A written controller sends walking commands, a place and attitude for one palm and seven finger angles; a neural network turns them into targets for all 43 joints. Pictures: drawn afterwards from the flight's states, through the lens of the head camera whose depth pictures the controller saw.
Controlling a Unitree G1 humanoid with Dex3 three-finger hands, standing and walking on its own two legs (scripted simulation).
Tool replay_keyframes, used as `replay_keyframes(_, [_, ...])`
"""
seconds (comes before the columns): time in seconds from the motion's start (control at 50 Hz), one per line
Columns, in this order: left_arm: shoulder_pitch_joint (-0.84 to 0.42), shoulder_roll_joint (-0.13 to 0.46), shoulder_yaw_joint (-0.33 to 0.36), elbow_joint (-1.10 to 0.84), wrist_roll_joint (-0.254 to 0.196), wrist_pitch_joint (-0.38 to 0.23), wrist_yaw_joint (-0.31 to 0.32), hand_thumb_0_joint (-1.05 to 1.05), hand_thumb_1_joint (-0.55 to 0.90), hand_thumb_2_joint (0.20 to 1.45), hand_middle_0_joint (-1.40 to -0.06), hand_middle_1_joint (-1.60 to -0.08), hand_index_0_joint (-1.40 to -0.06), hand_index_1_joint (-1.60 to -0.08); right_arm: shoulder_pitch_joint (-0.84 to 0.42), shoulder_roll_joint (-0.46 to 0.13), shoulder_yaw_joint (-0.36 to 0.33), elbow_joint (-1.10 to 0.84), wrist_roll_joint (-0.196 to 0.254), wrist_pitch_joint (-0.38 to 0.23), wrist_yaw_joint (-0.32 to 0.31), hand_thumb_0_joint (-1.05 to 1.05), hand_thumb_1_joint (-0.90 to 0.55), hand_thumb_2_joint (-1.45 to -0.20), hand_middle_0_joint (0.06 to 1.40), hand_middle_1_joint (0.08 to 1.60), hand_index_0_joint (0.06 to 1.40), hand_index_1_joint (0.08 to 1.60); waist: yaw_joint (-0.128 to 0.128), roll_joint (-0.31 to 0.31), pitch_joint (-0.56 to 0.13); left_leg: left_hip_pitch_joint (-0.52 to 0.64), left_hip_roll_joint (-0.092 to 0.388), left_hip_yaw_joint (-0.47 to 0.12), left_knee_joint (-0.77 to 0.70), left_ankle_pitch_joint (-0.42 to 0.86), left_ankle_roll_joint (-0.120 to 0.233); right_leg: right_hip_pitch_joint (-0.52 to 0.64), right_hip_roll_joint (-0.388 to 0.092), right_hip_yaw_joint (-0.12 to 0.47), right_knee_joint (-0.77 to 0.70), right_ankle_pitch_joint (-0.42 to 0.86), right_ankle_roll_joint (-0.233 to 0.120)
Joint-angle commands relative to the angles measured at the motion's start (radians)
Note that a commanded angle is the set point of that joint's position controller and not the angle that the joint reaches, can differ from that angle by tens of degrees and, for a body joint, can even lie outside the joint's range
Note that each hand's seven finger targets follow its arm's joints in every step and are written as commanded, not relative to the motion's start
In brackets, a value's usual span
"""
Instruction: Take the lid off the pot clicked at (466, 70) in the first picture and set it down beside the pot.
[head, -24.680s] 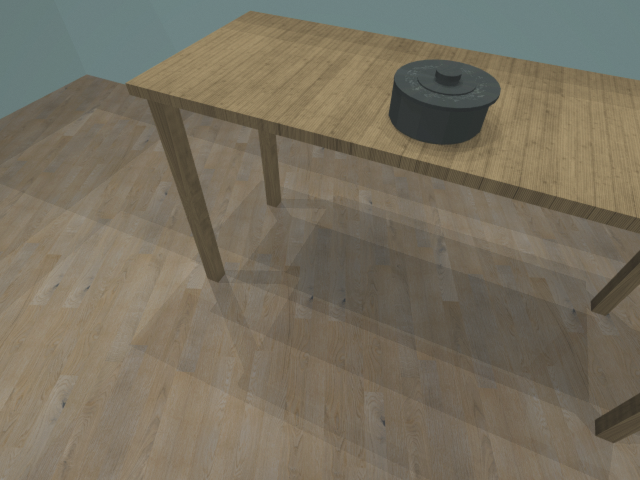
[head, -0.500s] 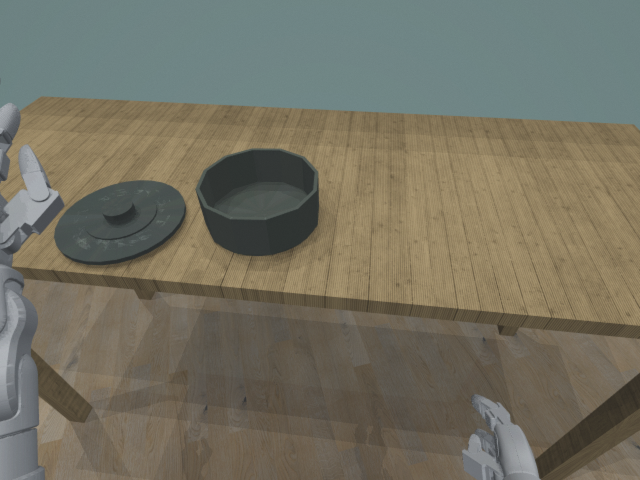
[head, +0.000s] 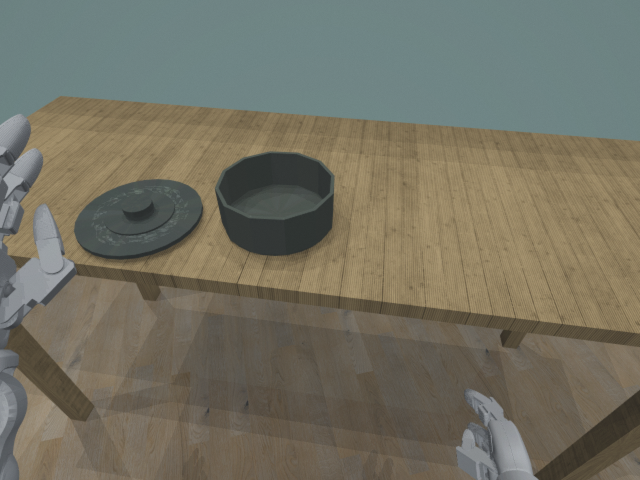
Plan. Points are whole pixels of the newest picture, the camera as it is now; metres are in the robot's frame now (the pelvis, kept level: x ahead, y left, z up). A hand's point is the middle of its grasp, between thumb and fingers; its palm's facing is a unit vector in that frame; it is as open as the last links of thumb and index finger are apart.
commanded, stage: draw the hand back to the body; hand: left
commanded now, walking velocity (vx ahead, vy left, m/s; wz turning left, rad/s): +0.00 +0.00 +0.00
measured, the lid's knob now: (137, 205) +0.49 +0.40 +0.06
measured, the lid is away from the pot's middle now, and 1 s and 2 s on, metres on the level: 0.24 0.24 0.24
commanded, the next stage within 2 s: step back with the hand held close in 0.12 s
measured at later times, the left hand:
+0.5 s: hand (66, 279) +0.18 +0.24 +0.24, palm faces +0.42 -0.80 -0.42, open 7.5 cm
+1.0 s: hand out of the picture +0.10 +0.26 +0.25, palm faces +0.51 -0.80 -0.33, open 7.5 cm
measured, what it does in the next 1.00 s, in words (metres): walks backwards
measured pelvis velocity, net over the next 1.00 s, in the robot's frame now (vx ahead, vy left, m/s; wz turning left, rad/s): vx -0.10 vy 0.03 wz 0.02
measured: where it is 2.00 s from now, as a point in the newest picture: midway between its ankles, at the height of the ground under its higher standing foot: outside the picture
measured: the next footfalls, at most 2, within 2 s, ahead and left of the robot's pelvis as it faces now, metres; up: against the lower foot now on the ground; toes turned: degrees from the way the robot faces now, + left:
right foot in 1.10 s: -0.05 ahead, -0.10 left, +0.00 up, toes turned +1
left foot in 1.26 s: -0.07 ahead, +0.17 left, +0.00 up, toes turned +2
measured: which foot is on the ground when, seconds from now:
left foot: down 0.00-1.00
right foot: down 0.00-0.92, up 0.94-1.00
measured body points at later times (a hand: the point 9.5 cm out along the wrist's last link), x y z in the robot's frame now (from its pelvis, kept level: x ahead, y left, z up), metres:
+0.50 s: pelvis -0.02 +0.02 -0.01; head -0.02 +0.02 +0.44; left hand +0.15 +0.28 +0.26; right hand +0.18 -0.22 -0.07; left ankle +0.02 +0.11 -0.75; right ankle -0.01 -0.13 -0.75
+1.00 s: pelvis -0.10 +0.03 -0.02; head -0.11 +0.05 +0.43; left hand +0.06 +0.30 +0.27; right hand +0.06 -0.21 -0.10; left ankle +0.02 +0.11 -0.75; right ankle -0.05 -0.12 -0.72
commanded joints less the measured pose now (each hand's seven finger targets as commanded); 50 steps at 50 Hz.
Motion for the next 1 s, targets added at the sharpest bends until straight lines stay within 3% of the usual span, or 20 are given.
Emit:
replay_keyframes(0.0, [-0.167, 0.207, 0.11, -0.23, -0.002, -0.07, 0.026, 0.0, 0.9, 0.9, -0.2, -0.3, -0.2, -0.3, -0.175, -0.102, -0.037, -0.158, -0.006, -0.065, -0.009, 0.0, -0.9, -0.9, 0.2, 0.3, 0.2, 0.3, -0.015, 0.041, -0.078, 0.072, 0.004, 0.0, -0.058, 0.078, 0.021, -0.105, 0.005, -0.025, -0.069, 0.051, -0.043])
replay_keyframes(0.04, [-0.129, 0.182, 0.102, -0.166, -0.007, -0.062, 0.027, 0.0, 0.9, 0.9, -0.2, -0.3, -0.2, -0.3, -0.169, -0.099, -0.037, -0.152, -0.006, -0.061, -0.014, 0.0, -0.9, -0.9, 0.2, 0.3, 0.2, 0.3, -0.014, 0.011, -0.037, 0.052, 0.007, 0.001, -0.065, 0.057, 0.021, -0.12, 0.002, -0.03, -0.077, 0.029, -0.042])
replay_keyframes(0.14, [-0.163, 0.173, 0.07, -0.226, 0.004, -0.068, 0.022, 0.0, 0.9, 0.9, -0.2, -0.3, -0.2, -0.3, -0.179, -0.099, -0.035, -0.159, -0.008, -0.068, -0.011, 0.0, -0.9, -0.9, 0.2, 0.3, 0.2, 0.3, -0.012, 0.051, -0.058, 0.067, 0.005, -0.006, -0.067, 0.056, 0.02, -0.115, -0.001, -0.027, -0.07, 0.024, -0.043])
replay_keyframes(0.2, [-0.108, 0.193, 0.108, -0.222, 0.0, -0.066, 0.025, 0.0, 0.9, 0.9, -0.2, -0.3, -0.2, -0.3, -0.172, -0.098, -0.036, -0.159, -0.011, -0.07, -0.009, 0.0, -0.9, -0.9, 0.2, 0.3, 0.2, 0.3, -0.003, 0.02, -0.093, 0.075, 0.004, -0.005, -0.056, 0.093, 0.022, -0.087, 0.003, -0.025, -0.06, 0.061, -0.045])
replay_keyframes(0.22, [-0.315, 0.355, 0.215, -0.337, 0.019, -0.121, 0.048, 0.0, 0.9, 0.9, -0.2, -0.3, -0.2, -0.3, -0.156, -0.143, -0.033, -0.224, 0.014, -0.042, -0.008, 0.0, -0.9, -0.9, 0.2, 0.3, 0.2, 0.3, -0.057, 0.019, -0.043, -0.022, 0.014, -0.051, -0.007, 0.003, 0.04, -0.204, -0.055, 0.085, -0.085, 0.086, -0.036])
replay_keyframes(0.24, [-0.187, 0.249, 0.151, -0.21, 0.017, -0.125, 0.052, 0.0, 0.9, 0.9, -0.2, -0.3, -0.2, -0.3, -0.14, -0.119, -0.036, -0.206, 0.009, -0.025, -0.017, 0.0, -0.9, -0.9, 0.2, 0.3, 0.2, 0.3, -0.061, -0.067, -0.045, -0.032, 0.009, -0.066, 0.033, -0.001, 0.042, -0.226, -0.082, 0.082, -0.088, 0.086, -0.039])
replay_keyframes(0.28, [-0.068, 0.194, 0.098, -0.183, 0.029, -0.109, 0.049, 0.0, 0.9, 0.9, -0.2, -0.3, -0.2, -0.3, -0.101, -0.124, -0.046, -0.218, 0.016, 0.001, -0.008, 0.0, -0.9, -0.9, 0.2, 0.3, 0.2, 0.3, -0.075, -0.099, -0.08, -0.005, 0.014, -0.056, 0.111, 0.053, 0.042, -0.283, -0.125, 0.08, -0.075, 0.13, -0.049])
replay_keyframes(0.38, [0.003, 0.239, 0.141, -0.278, 0.034, -0.124, 0.056, 0.0, 0.9, 0.9, -0.2, -0.3, -0.2, -0.3, -0.075, -0.14, -0.068, -0.269, 0.028, 0.036, -0.008, 0.0, -0.9, -0.9, 0.2, 0.3, 0.2, 0.3, -0.076, 0.017, -0.171, -0.039, 0.069, -0.076, 0.053, 0.312, 0.044, -0.208, -0.087, 0.027, 0.063, 0.28, -0.022])
replay_keyframes(0.44, [0.062, 0.256, 0.169, -0.334, 0.032, -0.136, 0.059, 0.0, 0.9, 0.9, -0.2, -0.3, -0.2, -0.3, -0.073, -0.143, -0.074, -0.295, 0.032, 0.046, -0.003, 0.0, -0.9, -0.9, 0.2, 0.3, 0.2, 0.3, -0.068, 0.058, -0.213, -0.055, 0.096, -0.106, 0.037, 0.417, 0.045, -0.188, -0.055, 0.012, 0.121, 0.261, -0.014])
replay_keyframes(0.5, [0.116, 0.276, 0.202, -0.362, 0.027, -0.151, 0.064, 0.0, 0.9, 0.9, -0.2, -0.3, -0.2, -0.3, -0.066, -0.143, -0.081, -0.308, 0.035, 0.041, 0.002, 0.0, -0.9, -0.9, 0.2, 0.3, 0.2, 0.3, -0.065, 0.084, -0.221, -0.095, 0.103, -0.12, 0.017, 0.344, 0.048, -0.193, -0.045, 0.01, 0.143, 0.188, -0.013])
replay_keyframes(0.64, [0.146, 0.275, 0.236, -0.352, 0.028, -0.189, 0.086, 0.0, 0.9, 0.9, -0.2, -0.3, -0.2, -0.3, -0.025, -0.149, -0.096, -0.306, 0.04, 0.008, -0.001, 0.0, -0.9, -0.9, 0.2, 0.3, 0.2, 0.3, -0.087, 0.058, -0.165, -0.267, 0.103, -0.139, -0.022, -0.086, 0.049, -0.209, -0.049, 0.023, 0.133, 0.003, -0.02])
replay_keyframes(0.68, [0.11, 0.269, 0.225, -0.329, 0.031, -0.196, 0.095, 0.0, 0.9, 0.9, -0.2, -0.3, -0.2, -0.3, -0.008, -0.15, -0.099, -0.292, 0.045, -0.001, -0.003, 0.0, -0.9, -0.9, 0.2, 0.3, 0.2, 0.3, -0.099, 0.017, -0.125, -0.265, 0.08, -0.124, 0.044, -0.208, 0.04, -0.299, -0.083, 0.057, 0.073, -0.089, -0.036])
replay_keyframes(0.78, [0.039, 0.261, 0.187, -0.287, 0.037, -0.195, 0.129, 0.0, 0.9, 0.9, -0.2, -0.3, -0.2, -0.3, 0.023, -0.143, -0.098, -0.247, 0.048, -0.007, -0.015, 0.0, -0.9, -0.9, 0.2, 0.3, 0.2, 0.3, -0.121, -0.104, -0.101, -0.096, 0.028, -0.08, 0.321, -0.194, 0.012, -0.604, -0.204, 0.124, -0.035, -0.293, -0.086])
replay_keyframes(0.82, [0.021, 0.251, 0.174, -0.281, 0.037, -0.191, 0.133, 0.0, 0.9, 0.9, -0.2, -0.3, -0.2, -0.3, 0.015, -0.144, -0.091, -0.251, 0.046, -0.011, -0.02, 0.0, -0.9, -0.9, 0.2, 0.3, 0.2, 0.3, -0.125, -0.076, -0.085, -0.134, 0.054, -0.117, 0.247, -0.215, 0.024, -0.594, -0.169, 0.086, 0.024, -0.261, -0.074])
replay_keyframes(0.86, [0.016, 0.249, 0.182, -0.296, 0.035, -0.2, 0.136, 0.0, 0.9, 0.9, -0.2, -0.3, -0.2, -0.3, -0.001, -0.154, -0.085, -0.272, 0.045, -0.021, -0.028, 0.0, -0.9, -0.9, 0.2, 0.3, 0.2, 0.3, -0.116, 0.025, -0.064, -0.249, 0.114, -0.212, 0.074, -0.343, 0.047, -0.526, -0.085, 0.036, 0.125, -0.287, -0.045])
replay_keyframes(0.88, [0.006, 0.243, 0.184, -0.322, 0.035, -0.207, 0.135, 0.0, 0.9, 0.9, -0.2, -0.3, -0.2, -0.3, -0.014, -0.161, -0.083, -0.283, 0.043, -0.029, -0.028, 0.0, -0.9, -0.9, 0.2, 0.3, 0.2, 0.3, -0.113, 0.118, -0.064, -0.336, 0.163, -0.291, -0.066, -0.473, 0.061, -0.451, -0.024, 0.003, 0.232, -0.289, -0.028])
replay_keyframes(0.9, [-0.01, 0.244, 0.19, -0.343, 0.043, -0.21, 0.136, 0.0, 0.9, 0.9, -0.2, -0.3, -0.2, -0.3, -0.033, -0.168, -0.082, -0.293, 0.036, -0.036, -0.03, 0.0, -0.9, -0.9, 0.2, 0.3, 0.2, 0.3, -0.112, 0.284, -0.066, -0.467, 0.234, -0.394, -0.266, -0.625, 0.09, -0.339, 0.053, -0.019, 0.448, -0.275, -0.007])
replay_keyframes(0.92, [-0.014, 0.242, 0.197, -0.327, 0.049, -0.209, 0.135, 0.0, 0.9, 0.9, -0.2, -0.3, -0.2, -0.3, -0.014, -0.154, -0.086, -0.279, 0.025, -0.04, -0.028, 0.0, -0.9, -0.9, 0.2, 0.3, 0.2, 0.3, -0.112, 0.296, -0.082, -0.556, 0.268, -0.432, -0.323, -0.659, 0.111, -0.268, 0.085, 0.002, 0.619, -0.265, -0.003])
replay_keyframes(0.94, [-0.014, 0.24, 0.185, -0.313, 0.045, -0.2, 0.13, 0.0, 0.9, 0.9, -0.2, -0.3, -0.2, -0.3, -0.002, -0.135, -0.092, -0.272, 0.02, -0.04, -0.016, 0.0, -0.9, -0.9, 0.2, 0.3, 0.2, 0.3, -0.111, 0.23, -0.099, -0.534, 0.253, -0.387, -0.292, -0.548, 0.112, -0.276, 0.078, 0.018, 0.655, -0.281, -0.011])
replay_keyframes(0.98, [0.049, 0.262, 0.21, -0.296, 0.042, -0.188, 0.125, 0.0, 0.9, 0.9, -0.2, -0.3, -0.2, -0.3, -0.016, -0.121, -0.098, -0.268, 0.027, -0.041, 0.003, 0.0, -0.9, -0.9, 0.2, 0.3, 0.2, 0.3, -0.09, 0.144, -0.131, -0.481, 0.201, -0.279, -0.216, -0.429, 0.102, -0.226, 0.063, -0.02, 0.477, -0.306, -0.024])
